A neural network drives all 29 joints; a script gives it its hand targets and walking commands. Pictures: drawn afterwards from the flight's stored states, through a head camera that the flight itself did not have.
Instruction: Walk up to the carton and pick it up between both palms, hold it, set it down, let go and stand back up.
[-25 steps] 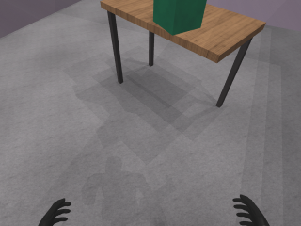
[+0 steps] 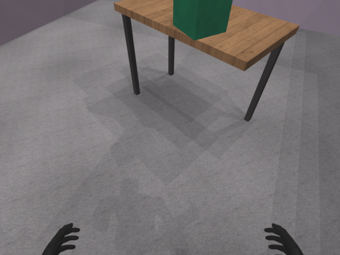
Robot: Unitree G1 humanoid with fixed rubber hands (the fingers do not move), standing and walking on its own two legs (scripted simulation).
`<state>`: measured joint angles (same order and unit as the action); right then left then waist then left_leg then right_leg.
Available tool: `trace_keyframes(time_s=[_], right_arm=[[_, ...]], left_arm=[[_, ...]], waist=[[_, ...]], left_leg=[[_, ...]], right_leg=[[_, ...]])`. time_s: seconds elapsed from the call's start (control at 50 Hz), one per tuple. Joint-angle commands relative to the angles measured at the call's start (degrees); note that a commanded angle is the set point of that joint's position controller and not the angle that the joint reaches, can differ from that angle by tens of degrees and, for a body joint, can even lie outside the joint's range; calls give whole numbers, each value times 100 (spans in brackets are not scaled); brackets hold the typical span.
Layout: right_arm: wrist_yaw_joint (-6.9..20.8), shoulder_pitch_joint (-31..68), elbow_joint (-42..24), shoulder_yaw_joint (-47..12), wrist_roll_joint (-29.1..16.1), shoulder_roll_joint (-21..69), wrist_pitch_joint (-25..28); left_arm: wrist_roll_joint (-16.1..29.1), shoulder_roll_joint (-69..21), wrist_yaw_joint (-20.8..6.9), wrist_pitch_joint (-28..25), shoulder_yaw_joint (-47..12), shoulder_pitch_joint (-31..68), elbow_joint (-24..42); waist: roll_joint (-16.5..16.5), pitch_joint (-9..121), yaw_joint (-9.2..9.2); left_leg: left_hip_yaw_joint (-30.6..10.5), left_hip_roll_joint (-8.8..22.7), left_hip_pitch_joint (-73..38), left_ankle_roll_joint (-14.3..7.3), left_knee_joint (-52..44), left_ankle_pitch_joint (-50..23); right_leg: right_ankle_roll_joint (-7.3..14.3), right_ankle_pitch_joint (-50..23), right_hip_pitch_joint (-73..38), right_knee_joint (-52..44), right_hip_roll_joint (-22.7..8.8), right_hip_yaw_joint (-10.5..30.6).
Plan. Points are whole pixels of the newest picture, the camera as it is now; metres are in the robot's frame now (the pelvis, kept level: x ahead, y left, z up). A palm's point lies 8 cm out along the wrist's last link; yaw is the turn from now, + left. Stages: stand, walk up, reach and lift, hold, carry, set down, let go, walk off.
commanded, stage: stand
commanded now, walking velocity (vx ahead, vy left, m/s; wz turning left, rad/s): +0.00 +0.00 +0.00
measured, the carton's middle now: (201, 2) +1.17 -0.16 +0.13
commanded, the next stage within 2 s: walk up in 0.98 s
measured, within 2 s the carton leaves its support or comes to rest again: neither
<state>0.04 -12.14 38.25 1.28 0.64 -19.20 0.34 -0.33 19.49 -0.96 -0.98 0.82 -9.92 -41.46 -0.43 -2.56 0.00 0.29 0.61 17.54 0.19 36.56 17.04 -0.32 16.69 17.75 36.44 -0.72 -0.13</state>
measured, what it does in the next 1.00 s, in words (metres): stands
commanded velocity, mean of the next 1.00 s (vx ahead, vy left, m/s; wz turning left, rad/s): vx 0.00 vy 0.00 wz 0.00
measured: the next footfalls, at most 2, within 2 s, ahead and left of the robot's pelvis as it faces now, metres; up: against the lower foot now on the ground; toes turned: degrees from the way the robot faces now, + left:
right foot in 1.50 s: +0.12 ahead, -0.21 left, +0.00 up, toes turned -11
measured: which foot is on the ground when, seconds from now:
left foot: down 0.00-1.00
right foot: down 0.00-1.00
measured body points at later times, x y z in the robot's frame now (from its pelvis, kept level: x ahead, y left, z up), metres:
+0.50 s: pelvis +0.00 +0.01 +0.00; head +0.01 +0.01 +0.45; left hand +0.13 +0.30 -0.10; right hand +0.13 -0.28 -0.09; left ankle +0.03 +0.12 -0.72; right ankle +0.03 -0.12 -0.72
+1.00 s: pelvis +0.00 +0.00 +0.01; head +0.00 +0.00 +0.46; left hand +0.13 +0.30 -0.10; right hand +0.12 -0.29 -0.10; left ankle +0.03 +0.12 -0.72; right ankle +0.03 -0.12 -0.72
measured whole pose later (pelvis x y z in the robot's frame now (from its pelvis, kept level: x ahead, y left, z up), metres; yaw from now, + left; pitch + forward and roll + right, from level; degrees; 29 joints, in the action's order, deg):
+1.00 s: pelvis +0.00 +0.00 +0.01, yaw +0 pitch -1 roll +0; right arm 0.0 -12.1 43.9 1.1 0.5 -19.6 0.5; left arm 0.0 20.3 -0.7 -1.4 0.8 -9.7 -47.1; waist -0.6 -1.5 0.0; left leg 0.3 0.7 17.1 -0.1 33.4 15.0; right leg -0.6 14.1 16.9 32.3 -0.6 -0.1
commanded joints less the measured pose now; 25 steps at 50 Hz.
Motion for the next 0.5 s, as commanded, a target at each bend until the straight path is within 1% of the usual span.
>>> trace_keyframes(time_s=[0.0,0.02,0.04,0.06,0.08,0.1,0.12,0.14,0.16,0.18,0.2,0.22,0.24,0.26,0.28,0.3,0.32,0.34,0.36,0.38,0.4,0.42,0.44,0.46,0.48], right_arm=[[0,223,-131,294,-76,-1161,251],[2,340,-105,254,-3,-1081,199],[-22,545,-156,293,-48,-1184,200],[-3,635,-290,315,9,-1124,198],[50,569,-183,263,-61,-989,174],[29,326,-82,262,-64,-1002,180],[29,271,-51,211,-31,-984,167],[53,69,-97,223,-86,-942,249],[31,286,-67,208,-48,-1016,255],[44,407,-97,282,-10,-1201,256],[41,260,41,242,-26,-1095,244],[38,316,9,204,-30,-997,222],[29,557,-12,316,-40,-1236,235],[39,430,-59,315,-39,-1240,190],[79,399,88,256,-96,-1104,199],[53,390,76,250,-39,-1114,196],[7,353,47,297,-109,-1228,215],[34,317,59,270,-35,-1050,205],[15,94,180,291,-69,-1139,241],[16,557,45,295,46,-1309,255],[32,569,17,264,-39,-1116,274],[8,372,131,189,-48,-1067,263],[-32,518,59,229,4,-1100,268],[-18,266,163,237,-48,-1159,276],[-44,370,110,266,-98,-1213,279]], left_arm=[[-5,1049,39,-183,295,443,352],[-54,1068,8,-233,278,483,342],[29,1073,20,-212,265,544,336],[39,961,34,-183,274,355,334],[-15,1168,62,-213,302,72,148],[-45,1127,75,-267,278,214,236],[-10,1332,76,-223,324,63,136],[-43,1085,52,-210,326,275,197],[-9,1130,72,-228,343,328,211],[38,1112,31,-220,316,279,237],[54,1137,63,-227,334,148,128],[-15,1272,10,-260,326,172,120],[35,1184,49,-229,337,415,117],[11,1188,3,-235,351,224,181],[26,1231,62,-179,361,289,114],[-9,1272,26,-198,385,150,84],[-31,923,-8,-189,254,187,118],[-31,1088,5,-228,355,382,106],[25,986,-10,-149,277,336,100],[50,826,-5,-143,253,130,2],[-6,969,27,-156,314,149,50],[5,1195,13,-195,380,252,29],[-41,1079,16,-176,326,95,-101],[49,938,4,-187,280,105,-132],[37,994,20,-226,276,213,-53]], waist=[[203,536,93],[226,383,-14],[261,385,83],[247,899,-59],[223,621,-76],[410,723,-12],[328,640,3],[269,584,161],[-104,369,60],[120,647,-35],[-291,639,2],[-202,222,82],[286,184,36],[267,784,-44],[-79,258,-59],[-51,335,-59],[-300,201,54],[-18,391,56],[-24,207,155],[-395,416,-20],[-643,406,-43],[-228,543,-11],[-32,571,-27],[-23,767,13],[-269,614,8]], left_leg=[[-569,553,-534,-115,-1025,-513],[-454,535,-427,-209,-963,-311],[-499,574,-502,-201,-1071,-257],[-447,592,-770,-204,-1023,-485],[-471,492,-558,-194,-985,-345],[-425,510,-694,-154,-984,-522],[-427,558,-870,-143,-979,-779],[-473,513,-851,-147,-997,-656],[-500,566,-580,-172,-1030,-784],[-583,669,-440,-233,-1063,-432],[-612,687,-543,-222,-1156,-520],[-477,592,-481,-152,-1143,-406],[-592,615,-301,-197,-1150,-244],[-682,637,-373,-180,-1284,48],[-630,571,-180,-157,-1280,245],[-687,667,-326,-237,-1364,340],[-645,611,-404,-220,-1255,357],[-782,662,-318,-275,-1411,279],[-724,803,-197,-258,-1531,417],[-955,912,-49,-325,-1735,646],[-755,713,-10,-200,-1642,600],[-738,740,-245,-185,-1551,-76],[-654,731,-358,-267,-1336,-492],[-753,782,-557,-235,-1326,-784],[-757,707,-477,-247,-1310,-671]], right_leg=[[252,-271,-391,-1285,-572,605],[290,-232,-244,-1330,-640,780],[287,-175,-91,-1310,-682,788],[234,-363,-344,-1323,-689,666],[342,-517,-332,-1286,-665,791],[299,-337,-426,-1341,-693,787],[278,-520,-191,-1373,-783,852],[269,-545,-185,-1376,-598,707],[255,-566,-272,-1349,-672,707],[204,-493,-508,-1253,-622,583],[243,-498,-483,-1221,-643,693],[227,-270,-78,-1369,-646,806],[255,-137,-119,-1397,-643,775],[166,42,-457,-1306,-639,583],[229,351,-170,-1403,-618,766],[216,329,-124,-1376,-517,640],[265,538,98,-1574,-566,738],[214,346,-234,-1412,-580,628],[127,-126,-224,-1323,-470,544],[98,-161,-623,-1124,-360,343],[149,-169,-689,-1202,-444,470],[207,-513,-639,-1121,-507,490],[183,-859,-652,-1133,-566,529],[173,-1031,-822,-1116,-546,456],[228,-691,-544,-1183,-579,575]])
